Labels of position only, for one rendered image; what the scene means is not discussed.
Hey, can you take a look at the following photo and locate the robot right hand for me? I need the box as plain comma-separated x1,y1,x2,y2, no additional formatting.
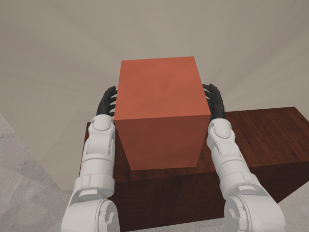
202,84,226,122

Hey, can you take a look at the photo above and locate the robot left hand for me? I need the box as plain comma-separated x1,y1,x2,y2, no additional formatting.
96,86,117,117

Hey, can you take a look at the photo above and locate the robot right forearm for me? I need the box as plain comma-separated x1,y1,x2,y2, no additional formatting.
207,118,286,223

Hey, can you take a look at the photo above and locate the pedestal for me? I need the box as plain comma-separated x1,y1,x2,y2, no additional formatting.
79,107,309,232

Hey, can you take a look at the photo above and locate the carton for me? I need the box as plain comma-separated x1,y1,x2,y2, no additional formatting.
114,56,211,170

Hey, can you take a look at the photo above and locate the robot left forearm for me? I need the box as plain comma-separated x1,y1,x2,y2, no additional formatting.
61,114,115,229

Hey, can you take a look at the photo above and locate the left robot upper arm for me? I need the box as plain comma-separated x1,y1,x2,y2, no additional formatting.
61,199,120,232

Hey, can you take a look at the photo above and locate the right robot upper arm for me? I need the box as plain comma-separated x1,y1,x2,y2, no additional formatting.
224,194,286,232

